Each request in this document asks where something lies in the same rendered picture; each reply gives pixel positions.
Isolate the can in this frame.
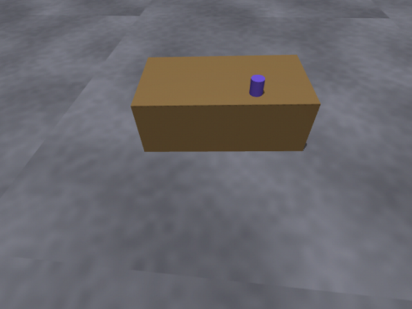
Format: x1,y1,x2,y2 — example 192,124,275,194
249,75,265,97

